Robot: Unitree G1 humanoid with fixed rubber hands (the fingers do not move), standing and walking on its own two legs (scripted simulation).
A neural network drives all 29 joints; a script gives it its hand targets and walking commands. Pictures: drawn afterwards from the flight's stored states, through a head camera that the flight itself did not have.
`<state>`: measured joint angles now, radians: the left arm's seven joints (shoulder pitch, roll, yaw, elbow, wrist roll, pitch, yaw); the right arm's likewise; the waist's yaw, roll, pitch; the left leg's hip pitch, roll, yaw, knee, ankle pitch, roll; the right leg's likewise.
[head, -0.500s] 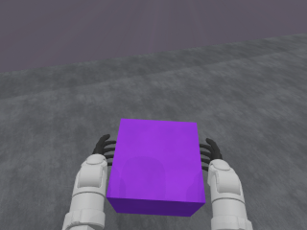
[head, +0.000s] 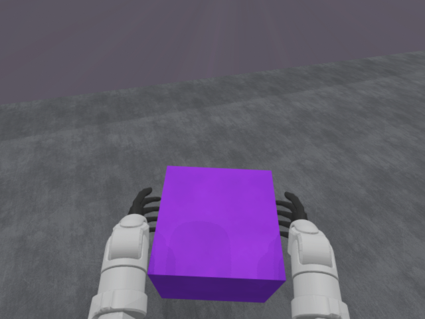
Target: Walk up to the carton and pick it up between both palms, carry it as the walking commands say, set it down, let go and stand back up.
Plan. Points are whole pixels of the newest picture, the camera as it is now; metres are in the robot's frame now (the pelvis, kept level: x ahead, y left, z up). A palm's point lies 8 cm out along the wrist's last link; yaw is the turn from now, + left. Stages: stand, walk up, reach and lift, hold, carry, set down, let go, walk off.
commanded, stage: reach and lift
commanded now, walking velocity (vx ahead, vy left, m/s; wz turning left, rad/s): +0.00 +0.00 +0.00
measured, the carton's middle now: (216, 234) +0.32 +0.00 -0.03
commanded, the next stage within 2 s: hold in 0.38 s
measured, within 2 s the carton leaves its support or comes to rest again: neither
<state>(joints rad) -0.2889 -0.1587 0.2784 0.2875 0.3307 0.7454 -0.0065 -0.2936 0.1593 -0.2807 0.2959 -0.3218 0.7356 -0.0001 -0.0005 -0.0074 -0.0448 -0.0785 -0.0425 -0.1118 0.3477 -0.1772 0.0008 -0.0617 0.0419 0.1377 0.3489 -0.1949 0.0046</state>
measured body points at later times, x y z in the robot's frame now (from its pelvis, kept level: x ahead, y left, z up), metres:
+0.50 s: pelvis +0.01 +0.00 +0.00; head -0.05 +0.00 +0.45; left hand +0.30 +0.16 +0.04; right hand +0.30 -0.16 +0.04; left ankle +0.01 +0.12 -0.75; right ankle +0.00 -0.13 -0.75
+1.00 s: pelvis +0.00 +0.00 +0.00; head -0.06 +0.00 +0.45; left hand +0.29 +0.16 +0.04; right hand +0.29 -0.16 +0.04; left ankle +0.01 +0.12 -0.75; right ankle +0.00 -0.13 -0.75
